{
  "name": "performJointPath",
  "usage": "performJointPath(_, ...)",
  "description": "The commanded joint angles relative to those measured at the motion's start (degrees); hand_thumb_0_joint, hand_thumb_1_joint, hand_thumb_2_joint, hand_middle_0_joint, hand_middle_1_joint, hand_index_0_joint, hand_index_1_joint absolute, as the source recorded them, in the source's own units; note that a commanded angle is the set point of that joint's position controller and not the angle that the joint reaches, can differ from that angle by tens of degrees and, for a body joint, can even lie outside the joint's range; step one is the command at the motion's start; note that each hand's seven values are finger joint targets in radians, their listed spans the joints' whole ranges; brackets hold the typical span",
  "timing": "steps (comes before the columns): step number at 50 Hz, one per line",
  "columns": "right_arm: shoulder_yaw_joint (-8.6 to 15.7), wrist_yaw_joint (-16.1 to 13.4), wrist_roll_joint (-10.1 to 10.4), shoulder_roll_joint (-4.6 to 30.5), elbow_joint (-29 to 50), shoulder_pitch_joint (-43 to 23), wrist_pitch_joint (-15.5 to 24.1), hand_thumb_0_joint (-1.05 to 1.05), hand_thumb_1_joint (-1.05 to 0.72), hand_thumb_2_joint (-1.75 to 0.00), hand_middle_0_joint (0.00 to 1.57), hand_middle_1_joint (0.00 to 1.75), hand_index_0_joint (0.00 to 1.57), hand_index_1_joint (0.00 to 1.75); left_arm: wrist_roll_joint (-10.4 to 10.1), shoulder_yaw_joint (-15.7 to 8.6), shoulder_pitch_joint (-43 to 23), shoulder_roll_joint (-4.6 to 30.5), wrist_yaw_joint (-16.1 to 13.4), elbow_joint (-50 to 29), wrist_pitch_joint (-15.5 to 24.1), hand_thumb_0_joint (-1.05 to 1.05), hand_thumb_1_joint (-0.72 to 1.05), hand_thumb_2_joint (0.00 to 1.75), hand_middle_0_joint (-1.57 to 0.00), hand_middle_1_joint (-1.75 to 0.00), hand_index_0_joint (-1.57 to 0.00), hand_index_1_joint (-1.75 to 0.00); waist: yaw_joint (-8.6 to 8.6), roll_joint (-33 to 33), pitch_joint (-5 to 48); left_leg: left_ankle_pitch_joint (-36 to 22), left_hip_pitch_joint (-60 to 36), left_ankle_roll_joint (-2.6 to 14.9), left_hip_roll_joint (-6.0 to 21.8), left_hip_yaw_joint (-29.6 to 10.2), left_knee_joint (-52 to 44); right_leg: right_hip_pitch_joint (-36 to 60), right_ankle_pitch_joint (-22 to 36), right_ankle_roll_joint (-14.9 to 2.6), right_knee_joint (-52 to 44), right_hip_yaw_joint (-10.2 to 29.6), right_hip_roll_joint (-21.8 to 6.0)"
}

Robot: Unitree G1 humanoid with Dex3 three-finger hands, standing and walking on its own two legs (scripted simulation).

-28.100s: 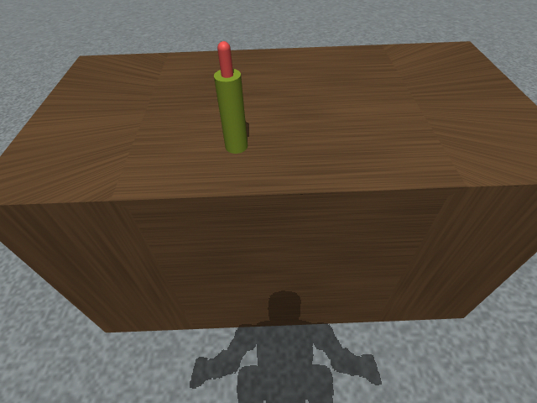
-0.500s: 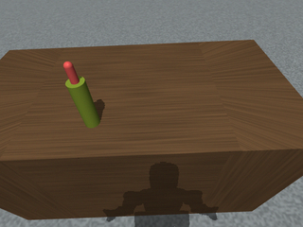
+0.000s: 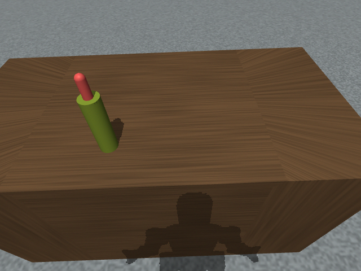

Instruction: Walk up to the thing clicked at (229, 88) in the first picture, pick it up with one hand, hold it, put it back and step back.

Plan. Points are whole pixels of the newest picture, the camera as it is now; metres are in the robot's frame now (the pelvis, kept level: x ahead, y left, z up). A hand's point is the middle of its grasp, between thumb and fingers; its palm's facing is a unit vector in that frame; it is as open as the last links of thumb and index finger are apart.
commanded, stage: stand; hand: left
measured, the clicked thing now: (96, 115) +0.47 +0.24 +0.09
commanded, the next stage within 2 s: step back in 0.62 s
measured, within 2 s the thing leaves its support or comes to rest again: neither
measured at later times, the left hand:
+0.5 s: hand out of the picture +0.07 +0.25 -0.16, palm faces -0.03 -0.94 -0.34, open 7.3 cm
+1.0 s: hand out of the picture +0.06 +0.30 -0.19, palm faces +0.00 -0.92 -0.39, open 7.3 cm
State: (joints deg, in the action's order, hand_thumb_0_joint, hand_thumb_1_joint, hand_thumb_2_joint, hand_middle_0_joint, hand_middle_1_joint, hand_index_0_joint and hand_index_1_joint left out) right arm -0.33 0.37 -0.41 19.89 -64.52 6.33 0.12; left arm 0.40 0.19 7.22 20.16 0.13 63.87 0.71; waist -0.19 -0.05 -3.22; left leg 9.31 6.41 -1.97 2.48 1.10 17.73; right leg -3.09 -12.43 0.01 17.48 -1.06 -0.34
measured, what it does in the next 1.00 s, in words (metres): shifts its weight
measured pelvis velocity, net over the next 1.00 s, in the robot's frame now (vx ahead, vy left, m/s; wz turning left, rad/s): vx -0.07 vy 0.02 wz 0.02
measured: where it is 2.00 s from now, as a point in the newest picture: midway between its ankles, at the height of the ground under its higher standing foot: outside the picture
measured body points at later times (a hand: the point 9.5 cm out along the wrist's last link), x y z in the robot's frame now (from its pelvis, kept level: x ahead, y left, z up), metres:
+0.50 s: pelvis +0.00 +0.00 +0.00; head +0.01 +0.00 +0.45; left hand +0.07 +0.30 -0.13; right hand +0.07 -0.30 -0.13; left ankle +0.00 +0.14 -0.75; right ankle -0.03 -0.12 -0.75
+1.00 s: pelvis -0.07 +0.02 -0.04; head -0.01 +0.03 +0.40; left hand +0.06 +0.35 -0.16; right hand +0.02 -0.31 -0.15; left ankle +0.00 +0.14 -0.75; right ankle -0.04 -0.11 -0.73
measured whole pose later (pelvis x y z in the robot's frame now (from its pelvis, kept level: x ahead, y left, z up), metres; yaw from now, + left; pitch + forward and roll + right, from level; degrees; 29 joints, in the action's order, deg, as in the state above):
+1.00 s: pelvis -0.07 +0.02 -0.04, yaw +1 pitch -3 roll +0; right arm 3.9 1.4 -0.5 23.3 -54.3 6.2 -2.5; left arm 0.4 -3.8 2.2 23.3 0.0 53.3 -3.5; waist -0.7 -0.8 -11.0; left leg 15.9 24.4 0.9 0.7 0.4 43.1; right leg -22.9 -27.6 -2.4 51.1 2.3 0.1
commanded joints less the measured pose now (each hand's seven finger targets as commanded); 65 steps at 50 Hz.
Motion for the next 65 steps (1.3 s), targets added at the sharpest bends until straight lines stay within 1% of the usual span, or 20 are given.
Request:
performJointPath(1, 2.33, -0.96, -0.16, 12.26, 3.53, -2.00, 1.35, 0.00, -0.90, -0.90, 0.20, 0.30, 0.20, 0.30, 0.19, -2.68, -1.16, 12.54, -0.91, -3.42, 0.95, 0.00, 0.90, 0.90, -0.20, -0.30, -0.20, -0.30, 0.16, 0.97, 4.73, -10.31, -3.07, 2.75, 5.67, -4.90, -1.30, -1.82, 12.47, -1.24, -2.70, 5.09, -7.56)
performJointPath(30, 2.50, -0.91, -0.06, 12.04, 3.34, -1.78, 1.26, 0.00, -0.90, -0.90, 0.20, 0.30, 0.20, 0.30, 0.15, -2.44, -1.11, 12.29, -0.96, -3.38, 1.03, 0.00, 0.90, 0.90, -0.20, -0.30, -0.20, -0.30, -0.01, 0.21, 3.31, -10.19, -2.62, 2.56, 5.55, -4.94, -1.58, -2.68, 11.39, -1.21, -2.96, 4.86, -7.34)
performJointPath(31, 3.97, -0.74, 0.30, 15.39, 4.40, -3.35, 0.37, 0.00, -0.90, -0.90, 0.20, 0.30, 0.20, 0.30, -0.65, -5.37, -1.79, 15.71, -1.15, -4.52, 0.22, 0.00, 0.90, 0.90, -0.20, -0.30, -0.20, -0.30, 0.36, 0.02, -2.33, -18.80, 1.78, 4.68, 4.80, -5.22, 4.70, -6.07, 19.67, -1.59, 2.35, 5.09, -6.15)
performJointPath(33, 4.17, -0.77, 1.03, 14.00, 5.69, -2.08, -0.10, 0.00, -0.90, -0.90, 0.20, 0.30, 0.20, 0.30, -1.03, -5.71, -0.27, 15.01, -1.42, -5.90, -0.22, 0.00, 0.90, 0.90, -0.20, -0.30, -0.20, -0.30, 0.27, -0.16, 2.57, -22.50, 0.67, 5.40, 4.26, -4.08, 9.64, -4.85, 24.44, -3.30, 5.12, 4.52, -6.68)
performJointPath(38, 5.46, -0.74, 0.85, 14.18, 8.87, -0.45, -1.34, 0.00, -0.90, -0.90, 0.20, 0.30, 0.20, 0.30, -0.64, -6.53, -3.40, 15.13, -1.17, -10.63, -1.71, 0.00, 0.90, 0.90, -0.20, -0.30, -0.20, -0.30, -0.43, -1.21, 7.70, -15.82, 3.06, 6.64, 2.36, -4.10, 17.05, -7.80, 18.64, -8.04, 9.84, 7.41, -9.67)
performJointPath(45, 7.09, 0.01, 0.25, 15.60, 12.36, 2.84, -2.11, 0.00, -0.90, -0.90, 0.20, 0.30, 0.20, 0.30, 0.50, -7.13, -6.71, 16.17, -0.79, -15.34, -2.83, 0.00, 0.90, 0.90, -0.20, -0.30, -0.20, -0.30, -1.54, -3.99, 5.73, 0.37, 6.76, 9.89, 1.28, -8.35, 24.82, -19.98, 4.19, -10.58, 17.23, 10.60, -11.05)
performJointPath(46, 7.48, 0.07, 0.24, 16.44, 12.81, 3.66, -2.03, 0.00, -0.90, -0.90, 0.20, 0.30, 0.20, 0.30, 0.50, -7.09, -6.76, 15.87, -0.79, -15.83, -2.92, 0.00, 0.90, 0.90, -0.20, -0.30, -0.20, -0.30, -1.83, -1.64, 5.96, 0.41, 8.31, 11.52, 3.51, -12.28, 21.84, -20.66, 0.40, -9.65, 22.07, 9.70, -8.69)
performJointPath(47, 7.82, 0.15, -0.12, 18.43, 13.71, 4.18, -1.84, 0.00, -0.90, -0.90, 0.20, 0.30, 0.20, 0.30, 0.25, -6.72, -6.15, 14.19, -0.89, -16.23, -3.09, 0.00, 0.90, 0.90, -0.20, -0.30, -0.20, -0.30, -2.51, 4.38, 5.71, -2.34, 11.71, 14.71, 9.25, -19.02, 11.52, -20.83, -8.35, -6.44, 30.14, 5.75, -2.35)
performJointPath(48, 8.48, 0.19, -0.58, 21.39, 14.28, 2.89, -1.31, 0.00, -0.90, -0.90, 0.20, 0.30, 0.20, 0.30, 0.15, -6.66, -4.55, 12.57, -1.00, -15.71, -3.38, 0.00, 0.90, 0.90, -0.20, -0.30, -0.20, -0.30, -2.36, 14.26, 6.12, -3.35, 13.72, 18.09, 17.32, -30.60, 0.20, -19.54, -22.10, -3.61, 43.36, 3.40, 5.47)
performJointPath(49, 8.88, 0.00, -1.41, 22.66, 15.10, 3.11, -0.74, 0.00, -0.90, -0.90, 0.20, 0.30, 0.20, 0.30, 0.41, -7.03, -3.25, 13.16, -1.22, -15.34, -3.76, 0.00, 0.90, 0.90, -0.20, -0.30, -0.20, -0.30, -1.99, 11.25, 7.57, -0.40, 13.37, 19.19, 18.80, -35.14, -1.19, -19.97, -24.85, -3.22, 50.17, 10.15, 6.12)
performJointPath(50, 8.69, -0.51, -1.22, 21.95, 16.02, 0.43, -0.59, 0.00, -0.90, -0.90, 0.20, 0.30, 0.20, 0.30, 0.30, -7.05, -1.44, 13.61, -1.26, -14.61, -3.85, 0.00, 0.90, 0.90, -0.20, -0.30, -0.20, -0.30, -0.51, 8.30, 7.35, 0.56, 13.26, 19.20, 18.85, -31.54, 0.09, -21.76, -23.41, -2.89, 53.77, 11.34, 5.05)
performJointPath(52, 7.77, -1.12, -1.40, 18.72, 17.92, -4.75, -0.65, 0.00, -0.90, -0.90, 0.20, 0.30, 0.20, 0.30, -0.12, -7.07, 3.50, 13.61, -1.19, -12.66, -3.58, 0.00, 0.90, 0.90, -0.20, -0.30, -0.20, -0.30, 2.86, 7.61, 5.55, 2.26, 15.20, 17.33, 15.33, -20.74, 3.45, -20.99, -19.52, -1.92, 54.52, 9.03, 3.30)
performJointPath(53, 7.47, -1.28, -1.73, 17.81, 18.54, -5.11, -0.73, 0.00, -0.90, -0.90, 0.20, 0.30, 0.20, 0.30, -0.14, -7.19, 4.76, 13.36, -0.91, -12.22, -3.47, 0.00, 0.90, 0.90, -0.20, -0.30, -0.20, -0.30, 3.09, 9.11, 5.91, 2.24, 15.36, 16.87, 14.47, -18.32, 4.19, -19.32, -18.70, -1.35, 51.31, 7.33, 2.62)
performJointPath(57, 7.51, -1.49, -2.30, 17.91, 17.85, -0.32, -1.41, 0.00, -0.90, -0.90, 0.20, 0.30, 0.20, 0.30, 0.34, -7.47, 5.75, 11.89, 0.08, -13.49, -2.81, 0.00, 0.90, 0.90, -0.20, -0.30, -0.20, -0.30, 0.53, 11.73, 7.87, 0.36, 7.15, 13.60, 12.24, -16.56, 6.40, -14.85, -18.04, -0.38, 25.81, 3.24, 0.19)
performJointPath(59, 7.06, -1.33, -1.39, 18.12, 17.51, -1.04, -2.31, 0.00, -0.90, -0.90, 0.20, 0.30, 0.20, 0.30, 0.80, -7.64, 10.89, 11.16, -0.33, -11.32, -2.07, 0.00, 0.90, 0.90, -0.20, -0.30, -0.20, -0.30, 1.93, 10.94, 8.61, -1.69, 9.28, 11.50, 9.24, -12.85, 12.15, -6.82, -7.16, -0.76, 8.14, -0.07, 1.84)
performJointPath(60, 6.12, -1.16, -0.62, 15.66, 17.37, 0.28, -2.54, 0.00, -0.90, -0.90, 0.20, 0.30, 0.20, 0.30, 1.74, -8.23, 10.05, 13.49, -0.73, -12.01, -1.49, 0.00, 0.90, 0.90, -0.20, -0.30, -0.20, -0.30, 1.21, 6.43, 6.71, 3.03, 16.63, 8.12, 5.97, -10.62, 16.31, -3.68, -4.97, -1.60, 4.44, 5.90, -1.36)
performJointPath(61, 4.93, -1.00, 0.04, 11.69, 17.89, 1.85, -2.43, 0.00, -0.90, -0.90, 0.20, 0.30, 0.20, 0.30, 2.62, -9.63, 7.48, 19.02, -0.80, -13.91, -1.04, 0.00, 0.90, 0.90, -0.20, -0.30, -0.20, -0.30, -0.05, -9.67, 3.53, 16.64, 29.40, 3.60, -3.58, -5.82, 26.80, -2.64, -6.94, -5.24, 1.50, 25.21, -13.55)
performJointPath(62, 6.09, -1.92, -0.42, 13.68, 18.91, -2.24, -2.54, 0.00, -0.90, -0.90, 0.20, 0.30, 0.20, 0.30, 2.52, -10.71, 3.73, 24.97, -0.76, -16.70, -1.40, 0.00, 0.90, 0.90, -0.20, -0.30, -0.20, -0.30, 3.67, -14.32, 0.45, 26.18, 26.12, 2.11, -7.36, -9.08, 39.98, -18.63, -6.15, -16.60, -2.94, 35.43, -24.95)
performJointPath(63, 7.04, -2.06, -0.55, 16.29, 18.07, -2.53, -2.87, 0.00, -0.90, -0.90, 0.20, 0.30, 0.20, 0.30, 2.18, -10.24, 0.80, 22.69, -1.00, -18.15, -0.93, 0.00, 0.90, 0.90, -0.20, -0.30, -0.20, -0.30, 2.39, -9.82, -2.63, 23.43, 23.06, 1.63, -6.17, -13.32, 48.42, -24.21, -5.87, -17.72, -3.54, 33.95, -24.77)
performJointPath(65, 6.54, -1.99, 0.61, 14.55, 15.72, 3.71, -2.28, 0.00, -0.90, -0.90, 0.20, 0.30, 0.20, 0.30, 1.67, -8.38, -6.22, 16.17, -1.44, -19.10, -0.51, 0.00, 0.90, 0.90, -0.20, -0.30, -0.20, -0.30, -3.89, -3.20, -1.76, 16.10, 23.98, 2.41, -9.13, -13.54, 49.06, -16.34, 15.03, -9.46, 5.40, 13.52, -12.29)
